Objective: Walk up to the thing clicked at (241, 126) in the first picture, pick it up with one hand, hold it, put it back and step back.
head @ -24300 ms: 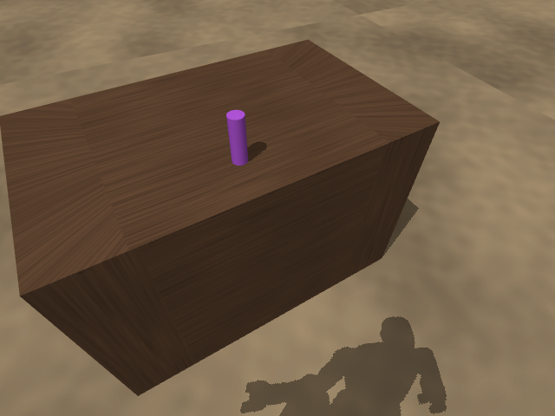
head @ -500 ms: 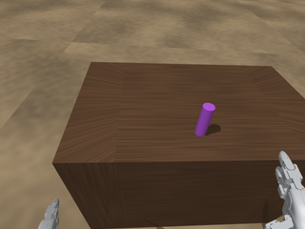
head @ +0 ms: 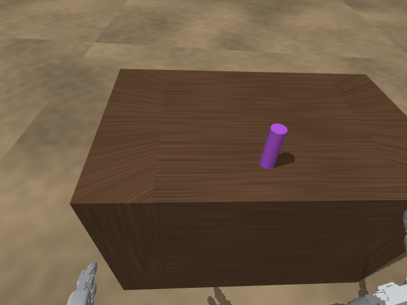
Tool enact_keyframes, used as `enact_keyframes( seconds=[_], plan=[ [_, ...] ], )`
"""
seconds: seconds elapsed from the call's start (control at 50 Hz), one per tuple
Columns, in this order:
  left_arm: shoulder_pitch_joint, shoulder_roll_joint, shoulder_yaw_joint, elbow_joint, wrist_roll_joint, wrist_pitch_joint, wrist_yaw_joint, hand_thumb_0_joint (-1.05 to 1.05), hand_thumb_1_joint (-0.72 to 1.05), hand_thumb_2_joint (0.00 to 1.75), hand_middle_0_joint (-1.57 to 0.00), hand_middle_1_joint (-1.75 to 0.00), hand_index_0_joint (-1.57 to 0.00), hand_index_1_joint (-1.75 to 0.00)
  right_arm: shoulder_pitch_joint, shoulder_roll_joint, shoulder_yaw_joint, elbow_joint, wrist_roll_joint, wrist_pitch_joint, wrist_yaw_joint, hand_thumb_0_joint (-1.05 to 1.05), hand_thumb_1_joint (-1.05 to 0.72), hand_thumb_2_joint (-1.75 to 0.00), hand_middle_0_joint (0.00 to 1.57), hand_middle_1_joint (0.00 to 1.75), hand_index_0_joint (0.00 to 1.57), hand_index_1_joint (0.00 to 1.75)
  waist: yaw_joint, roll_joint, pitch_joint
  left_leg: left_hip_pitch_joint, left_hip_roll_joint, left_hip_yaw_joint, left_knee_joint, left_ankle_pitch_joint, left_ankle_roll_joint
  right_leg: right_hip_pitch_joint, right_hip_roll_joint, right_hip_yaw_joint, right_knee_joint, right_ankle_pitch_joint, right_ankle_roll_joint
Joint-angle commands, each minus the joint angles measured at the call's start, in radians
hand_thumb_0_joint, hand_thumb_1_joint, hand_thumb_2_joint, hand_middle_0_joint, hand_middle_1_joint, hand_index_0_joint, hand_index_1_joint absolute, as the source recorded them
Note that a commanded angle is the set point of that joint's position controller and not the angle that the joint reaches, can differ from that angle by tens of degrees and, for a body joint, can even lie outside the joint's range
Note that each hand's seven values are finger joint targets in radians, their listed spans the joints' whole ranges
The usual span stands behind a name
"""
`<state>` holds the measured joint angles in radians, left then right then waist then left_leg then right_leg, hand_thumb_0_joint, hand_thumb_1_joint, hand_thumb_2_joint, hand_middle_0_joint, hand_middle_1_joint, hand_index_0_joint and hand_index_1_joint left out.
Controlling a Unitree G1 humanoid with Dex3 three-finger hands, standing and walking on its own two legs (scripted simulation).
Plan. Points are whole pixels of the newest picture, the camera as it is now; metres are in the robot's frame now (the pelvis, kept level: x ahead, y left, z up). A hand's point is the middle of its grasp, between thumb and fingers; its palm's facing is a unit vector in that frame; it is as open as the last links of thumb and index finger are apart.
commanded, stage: home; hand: right
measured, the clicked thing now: (272, 147) +0.52 -0.21 +0.02
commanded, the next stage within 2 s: none
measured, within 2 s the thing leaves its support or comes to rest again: neither
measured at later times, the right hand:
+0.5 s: hand (289, 286) +0.20 -0.18 -0.07, palm faces +0.08 +0.97 -0.22, open 17.3 cm
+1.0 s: hand (304, 302) +0.18 -0.22 -0.12, palm faces -0.07 +0.93 -0.37, open 17.4 cm
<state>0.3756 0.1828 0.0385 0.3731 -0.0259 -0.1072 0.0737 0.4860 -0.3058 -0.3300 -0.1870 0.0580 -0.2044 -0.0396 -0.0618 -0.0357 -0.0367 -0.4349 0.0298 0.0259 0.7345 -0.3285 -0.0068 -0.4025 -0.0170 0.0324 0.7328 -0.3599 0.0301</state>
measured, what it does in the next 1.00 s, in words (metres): stands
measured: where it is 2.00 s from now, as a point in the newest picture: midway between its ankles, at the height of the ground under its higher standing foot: outside the picture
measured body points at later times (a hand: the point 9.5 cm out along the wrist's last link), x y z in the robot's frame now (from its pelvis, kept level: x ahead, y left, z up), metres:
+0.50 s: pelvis +0.02 -0.01 -0.01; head +0.05 -0.01 +0.44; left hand +0.18 +0.23 -0.08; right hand +0.19 -0.24 -0.06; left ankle +0.03 +0.12 -0.71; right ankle +0.02 -0.14 -0.71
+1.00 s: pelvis +0.03 -0.01 -0.01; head +0.04 -0.01 +0.44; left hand +0.16 +0.27 -0.12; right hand +0.18 -0.27 -0.09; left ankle +0.03 +0.12 -0.71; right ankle +0.02 -0.14 -0.71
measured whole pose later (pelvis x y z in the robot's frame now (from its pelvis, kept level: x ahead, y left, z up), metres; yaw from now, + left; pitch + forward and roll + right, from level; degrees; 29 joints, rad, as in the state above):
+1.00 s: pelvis +0.03 -0.01 -0.01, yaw +1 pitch +2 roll +0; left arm 0.18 0.31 0.00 0.74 0.05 -0.01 0.02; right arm 0.29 -0.31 0.00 0.52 -0.06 -0.01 -0.03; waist 0.01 -0.01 -0.03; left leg -0.47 0.02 0.00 0.85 -0.42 -0.01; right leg -0.43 -0.03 0.01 0.86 -0.47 0.02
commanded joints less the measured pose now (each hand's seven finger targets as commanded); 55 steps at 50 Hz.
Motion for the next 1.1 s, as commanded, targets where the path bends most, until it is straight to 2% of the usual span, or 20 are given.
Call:
enact_keyframes(
  seconds=[0.0,0.08,0.18,0.26,0.36,0.38,0.4,0.42,0.46,0.5,0.52,0.62,0.64,0.66,0.8,0.82,0.84,0.86,0.94,1.08],
  plan=[
    [-0.066,0.128,0.065,-0.149,0.003,-0.067,0.007,0.0,0.18,0.57,-0.14,-0.2,-0.14,-0.2,-0.018,-0.099,-0.019,-0.07,0.01,-0.041,-0.006,0.0,0.54,-0.06,0.05,0.06,0.05,0.06,0.022,0.027,0.016,0.031,-0.022,0.041,-0.149,-0.044,0.003,-0.044,0.021,-0.051,-0.161,0.001,-0.035],
    [0.01,0.176,0.123,-0.124,-0.002,-0.071,-0.003,0.0,0.5,0.67,-0.16,-0.23,-0.16,-0.23,0.018,-0.055,0.059,-0.036,0.004,-0.013,0.012,0.0,0.55,-0.06,0.05,0.05,0.05,0.05,0.056,0.025,-0.025,0.015,-0.033,0.058,-0.116,0.049,0.006,0.002,0.013,-0.044,-0.154,0.087,-0.03],
    [-0.06,0.075,0.01,-0.149,-0.001,-0.071,-0.017,0.0,0.71,0.79,-0.18,-0.26,-0.18,-0.27,-0.053,-0.013,0.159,0.02,-0.017,0.016,0.01,0.0,0.57,-0.04,0.05,0.05,0.05,0.05,0.059,0.044,-0.07,0.01,-0.031,0.054,-0.083,0.083,0.007,-0.021,0.009,-0.034,-0.119,0.122,-0.031],
    [-0.144,0.07,-0.018,-0.174,0.007,-0.066,-0.003,0.0,0.87,0.88,-0.2,-0.29,-0.2,-0.29,-0.096,0.002,0.209,0.105,-0.028,0.027,-0.003,0.0,0.54,-0.06,0.06,0.06,0.05,0.06,0.054,-0.003,-0.114,0.009,-0.025,0.038,-0.05,0.08,0.012,-0.051,0.009,-0.036,-0.092,0.114,-0.024],
    [-0.071,0.124,0.031,-0.175,0.015,-0.042,0.014,0.0,0.89,0.9,-0.2,-0.29,-0.2,-0.3,-0.072,-0.041,0.2,0.176,-0.034,0.072,-0.021,0.0,0.52,-0.07,0.06,0.06,0.06,0.06,0.052,-0.071,-0.203,0.051,-0.019,0.028,-0.029,0.167,0.012,-0.031,0.017,-0.053,-0.048,0.196,-0.017],
    [-0.105,0.164,0.022,-0.004,0.019,-0.044,0.015,0.0,0.9,0.9,-0.2,-0.29,-0.2,-0.3,-0.016,-0.052,0.148,0.18,-0.04,0.083,-0.046,0.0,0.55,-0.06,0.05,0.05,0.05,0.05,0.034,-0.084,-0.184,0.049,-0.033,0.029,-0.008,0.168,0.016,-0.05,0.016,-0.043,-0.021,0.19,-0.018],
    [-0.102,0.148,0.015,-0.023,0.017,-0.047,0.016,0.0,0.9,0.9,-0.2,-0.29,-0.2,-0.3,0.001,-0.013,0.198,0.214,-0.044,0.102,-0.045,0.0,0.53,-0.07,0.06,0.06,0.06,0.06,0.06,-0.049,-0.187,0.044,-0.036,0.032,-0.006,0.181,0.014,-0.051,0.013,-0.043,-0.013,0.203,-0.022],
    [-0.112,0.144,0.01,-0.024,0.015,-0.05,0.014,0.0,0.9,0.9,-0.2,-0.3,-0.2,-0.3,-0.007,0.014,0.231,0.235,-0.043,0.116,-0.045,0.0,0.54,-0.06,0.05,0.06,0.05,0.06,0.062,-0.046,-0.154,0.027,-0.039,0.039,-0.006,0.172,0.013,-0.07,0.01,-0.042,-0.02,0.192,-0.022],
    [-0.135,0.142,0.012,-0.029,0.015,-0.043,0.013,0.0,0.9,0.9,-0.2,-0.3,-0.2,-0.3,-0.036,0.014,0.246,0.194,-0.044,0.13,-0.055,0.0,0.54,-0.06,0.05,0.05,0.05,0.05,0.062,-0.032,-0.186,0.036,-0.04,0.038,0.006,0.201,0.014,-0.072,0.005,-0.04,-0.003,0.229,-0.02],
    [-0.145,0.148,0.009,-0.018,0.011,-0.038,0.013,0.0,0.9,0.9,-0.2,-0.3,-0.2,-0.3,-0.065,0.024,0.274,0.21,-0.042,0.147,-0.057,0.0,0.54,-0.06,0.05,0.06,0.05,0.06,0.08,-0.011,-0.124,-0.008,-0.041,0.038,0.0,0.173,0.01,-0.094,0.004,-0.041,-0.004,0.185,-0.026],
    [-0.155,0.136,0.003,-0.02,0.011,-0.036,0.014,0.0,0.9,0.9,-0.2,-0.3,-0.2,-0.3,-0.116,0.011,0.265,0.144,-0.04,0.145,-0.061,0.0,0.54,-0.06,0.05,0.05,0.05,0.05,0.083,-0.015,-0.141,-0.008,-0.039,0.032,-0.002,0.167,0.009,-0.087,0.005,-0.044,0.005,0.168,-0.029],
    [-0.157,0.156,0.016,0.006,0.006,-0.032,0.02,0.0,0.9,0.9,-0.2,-0.3,-0.2,-0.3,-0.034,0.028,0.277,0.222,-0.04,0.191,-0.068,0.0,0.53,-0.07,0.06,0.06,0.05,0.06,0.085,0.077,-0.123,-0.017,-0.041,0.03,-0.002,0.181,-0.001,-0.1,0.007,-0.044,0.029,0.177,-0.041],
    [-0.165,0.146,0.012,-0.01,0.007,-0.028,0.019,0.0,0.9,0.9,-0.2,-0.3,-0.2,-0.3,-0.097,0.01,0.274,0.11,-0.039,0.189,-0.07,0.0,0.54,-0.06,0.05,0.05,0.05,0.05,0.075,0.046,-0.162,-0.003,-0.038,0.026,0.001,0.192,0.002,-0.088,0.009,-0.045,0.035,0.189,-0.038],
    [-0.158,0.154,0.017,0.001,0.006,-0.025,0.022,0.0,0.9,0.9,-0.2,-0.3,-0.2,-0.3,-0.051,0.022,0.282,0.172,-0.041,0.202,-0.071,0.0,0.54,-0.06,0.05,0.05,0.05,0.05,0.083,0.061,-0.148,-0.008,-0.041,0.026,0.0,0.189,0.0,-0.089,0.008,-0.046,0.037,0.188,-0.04],
    [-0.169,0.148,0.01,-0.017,0.002,-0.017,0.036,0.0,0.9,0.9,-0.2,-0.3,-0.2,-0.3,-0.057,-0.005,0.258,0.077,-0.043,0.252,-0.088,0.0,0.54,-0.06,0.05,0.05,0.05,0.05,0.07,0.011,-0.212,0.003,-0.037,0.018,0.013,0.197,0.003,-0.079,0.011,-0.05,0.05,0.197,-0.033],
    [-0.195,0.327,0.044,0.215,0.11,0.025,0.001,0.0,0.9,0.9,-0.2,-0.3,-0.2,-0.3,-0.173,-0.212,0.226,0.428,-0.156,0.198,-0.052,0.0,0.53,-0.07,0.05,0.06,0.05,0.06,0.064,0.046,-0.151,0.088,0.048,-0.097,0.009,0.276,0.065,0.012,-0.052,0.017,0.063,0.329,-0.073],
    [-0.163,0.323,0.057,0.237,0.122,0.049,-0.011,0.0,0.9,0.9,-0.2,-0.3,-0.2,-0.3,-0.152,-0.197,0.221,0.501,-0.152,0.179,-0.032,0.0,0.53,-0.07,0.05,0.06,0.05,0.06,0.079,0.039,-0.207,0.104,0.06,-0.114,0.018,0.3,0.092,0.042,-0.051,0.01,0.075,0.33,-0.085],
    [-0.162,0.315,0.051,0.24,0.116,0.056,-0.019,0.0,0.9,0.9,-0.2,-0.3,-0.2,-0.3,-0.163,-0.192,0.225,0.518,-0.148,0.166,-0.025,0.0,0.56,-0.05,0.05,0.05,0.05,0.05,0.084,0.031,-0.181,0.104,0.065,-0.129,0.022,0.325,0.108,0.026,-0.05,0.021,0.066,0.343,-0.089],
    [-0.206,0.307,0.033,0.272,0.066,0.062,-0.052,0.0,0.9,0.9,-0.2,-0.3,-0.2,-0.3,-0.186,-0.184,0.258,0.632,-0.109,0.137,0.002,0.0,0.56,-0.05,0.05,0.05,0.05,0.05,0.078,0.069,-0.099,0.078,0.053,-0.113,-0.029,0.273,0.085,0.032,-0.048,0.046,-0.005,0.226,-0.094],
    [-0.248,0.337,0.027,0.368,0.064,0.072,-0.066,0.0,0.9,0.9,-0.2,-0.3,-0.2,-0.3,-0.266,-0.202,0.27,0.838,-0.101,0.142,0.014,0.0,0.56,-0.05,0.05,0.05,0.05,0.05,0.065,0.0,-0.014,0.132,0.037,-0.101,-0.083,0.175,0.065,0.012,-0.067,0.099,-0.153,0.101,-0.1]
  ],
)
